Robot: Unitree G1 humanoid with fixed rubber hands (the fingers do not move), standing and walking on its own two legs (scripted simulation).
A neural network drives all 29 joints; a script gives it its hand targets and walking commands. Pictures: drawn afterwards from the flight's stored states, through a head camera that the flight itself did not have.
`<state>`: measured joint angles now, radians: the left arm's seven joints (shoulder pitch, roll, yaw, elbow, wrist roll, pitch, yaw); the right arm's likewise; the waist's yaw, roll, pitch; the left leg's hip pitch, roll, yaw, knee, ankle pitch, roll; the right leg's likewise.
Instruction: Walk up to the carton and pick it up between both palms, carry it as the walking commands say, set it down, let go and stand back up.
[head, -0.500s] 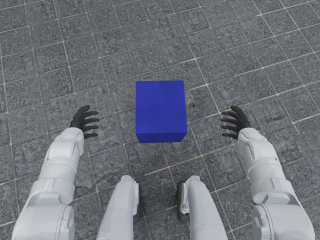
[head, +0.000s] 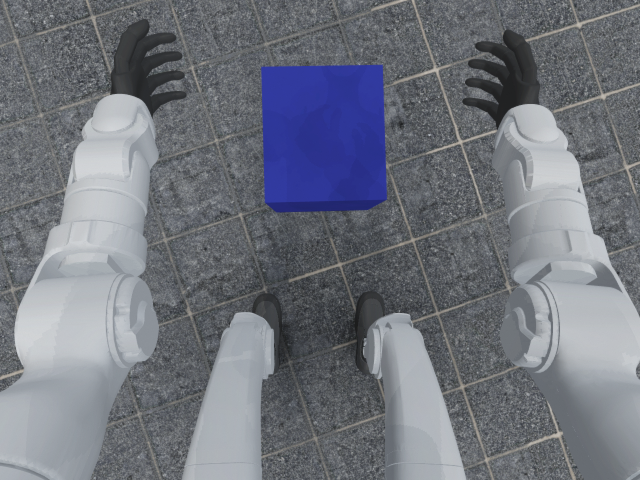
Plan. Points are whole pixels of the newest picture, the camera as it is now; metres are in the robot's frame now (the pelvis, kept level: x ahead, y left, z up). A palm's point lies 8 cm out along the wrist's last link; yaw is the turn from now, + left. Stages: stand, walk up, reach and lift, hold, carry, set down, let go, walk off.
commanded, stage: reach and lift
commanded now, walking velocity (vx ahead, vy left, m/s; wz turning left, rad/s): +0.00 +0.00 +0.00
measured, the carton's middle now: (322, 148) +0.56 +0.00 -0.54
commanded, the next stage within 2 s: none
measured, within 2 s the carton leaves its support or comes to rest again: neither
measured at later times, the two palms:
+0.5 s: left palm (157, 84) +0.54 +0.21 -0.15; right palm (487, 91) +0.54 -0.20 -0.15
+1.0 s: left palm (200, 124) +0.54 +0.21 -0.32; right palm (438, 128) +0.54 -0.19 -0.32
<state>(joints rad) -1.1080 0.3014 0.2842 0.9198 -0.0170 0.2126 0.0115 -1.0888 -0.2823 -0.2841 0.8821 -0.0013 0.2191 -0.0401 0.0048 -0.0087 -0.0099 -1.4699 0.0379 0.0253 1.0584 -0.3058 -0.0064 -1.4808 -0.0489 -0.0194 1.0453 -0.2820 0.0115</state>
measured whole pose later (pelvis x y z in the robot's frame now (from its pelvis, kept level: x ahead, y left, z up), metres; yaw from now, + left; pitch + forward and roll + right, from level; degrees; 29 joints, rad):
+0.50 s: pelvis +0.01 +0.00 -0.04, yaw +0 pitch +51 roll +0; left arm -1.24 0.30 0.41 0.96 0.06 0.15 -0.03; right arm -1.24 -0.27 -0.39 0.91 -0.08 0.17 -0.01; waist 0.01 0.00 -0.09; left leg -1.74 0.04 0.03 1.20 -0.36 0.00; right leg -1.75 -0.04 0.00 1.18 -0.33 0.02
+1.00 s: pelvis -0.02 +0.00 -0.19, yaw +0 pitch +47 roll +0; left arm -1.42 0.41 0.20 1.05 -0.15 0.17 0.07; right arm -1.42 -0.36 -0.22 1.01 0.13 0.18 -0.11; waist 0.00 -0.01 0.09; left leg -2.13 0.04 -0.01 1.84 -0.54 -0.01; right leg -2.14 -0.05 0.01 1.83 -0.51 0.01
